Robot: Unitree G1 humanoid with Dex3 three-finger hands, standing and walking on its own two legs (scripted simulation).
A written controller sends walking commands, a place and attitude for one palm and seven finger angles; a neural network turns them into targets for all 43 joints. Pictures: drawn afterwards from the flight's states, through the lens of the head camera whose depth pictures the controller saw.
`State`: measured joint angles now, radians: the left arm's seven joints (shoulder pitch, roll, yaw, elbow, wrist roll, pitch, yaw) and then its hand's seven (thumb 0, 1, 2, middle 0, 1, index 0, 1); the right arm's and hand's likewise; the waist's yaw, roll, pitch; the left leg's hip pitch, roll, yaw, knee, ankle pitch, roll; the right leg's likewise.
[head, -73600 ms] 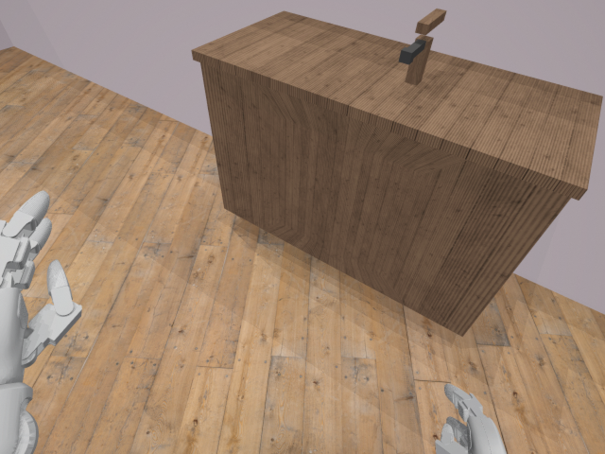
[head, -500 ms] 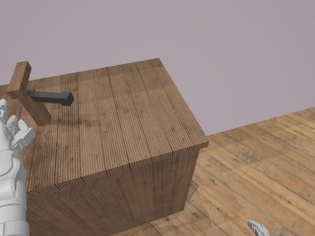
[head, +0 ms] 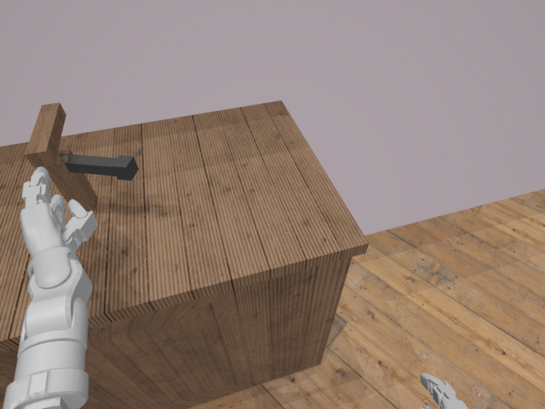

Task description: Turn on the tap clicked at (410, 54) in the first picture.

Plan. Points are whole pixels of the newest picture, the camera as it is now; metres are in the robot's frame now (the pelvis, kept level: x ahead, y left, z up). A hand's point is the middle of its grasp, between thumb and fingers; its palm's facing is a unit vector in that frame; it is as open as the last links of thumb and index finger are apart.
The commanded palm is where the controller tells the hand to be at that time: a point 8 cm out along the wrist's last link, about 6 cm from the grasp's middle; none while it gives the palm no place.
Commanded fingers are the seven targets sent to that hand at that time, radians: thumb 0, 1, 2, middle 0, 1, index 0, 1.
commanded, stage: push the lever round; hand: left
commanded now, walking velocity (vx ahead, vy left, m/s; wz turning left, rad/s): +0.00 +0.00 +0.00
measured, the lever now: (125, 167) +0.44 +0.27 +0.13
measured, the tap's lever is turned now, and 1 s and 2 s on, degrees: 66 66 80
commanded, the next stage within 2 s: none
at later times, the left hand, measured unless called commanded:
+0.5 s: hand (113, 208) +0.36 +0.26 +0.12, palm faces +0.69 -0.72 -0.05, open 7.8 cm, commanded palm +0.31 +0.29 +0.11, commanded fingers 0.00 0.90 0.90 -0.15 -0.15 -0.15 -0.15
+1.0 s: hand (134, 201) +0.38 +0.23 +0.12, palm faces +0.76 -0.65 -0.07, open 7.8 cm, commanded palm +0.32 +0.26 +0.11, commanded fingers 0.00 0.90 0.90 -0.15 -0.15 -0.15 -0.15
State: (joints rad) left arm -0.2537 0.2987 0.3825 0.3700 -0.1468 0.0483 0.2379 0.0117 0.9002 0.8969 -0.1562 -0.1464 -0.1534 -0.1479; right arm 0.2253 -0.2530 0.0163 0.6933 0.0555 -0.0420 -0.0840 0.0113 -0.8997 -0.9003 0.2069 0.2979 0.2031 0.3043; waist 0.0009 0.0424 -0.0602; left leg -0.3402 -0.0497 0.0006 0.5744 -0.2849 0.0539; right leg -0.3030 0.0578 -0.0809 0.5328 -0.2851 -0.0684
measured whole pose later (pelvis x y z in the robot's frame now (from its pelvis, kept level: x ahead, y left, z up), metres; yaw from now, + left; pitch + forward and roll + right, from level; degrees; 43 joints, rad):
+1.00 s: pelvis -0.01 -0.02 +0.00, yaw +1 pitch +3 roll +0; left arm -0.45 0.14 0.31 0.46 -0.03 0.11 0.65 0.01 0.90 0.90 -0.16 -0.15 -0.15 -0.15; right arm 0.17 -0.23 0.00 0.75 0.01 0.02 -0.06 0.01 -0.90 -0.90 0.21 0.30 0.20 0.30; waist -0.02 0.04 -0.07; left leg -0.36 -0.04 -0.02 0.59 -0.27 0.03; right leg -0.32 0.07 -0.10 0.54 -0.28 -0.09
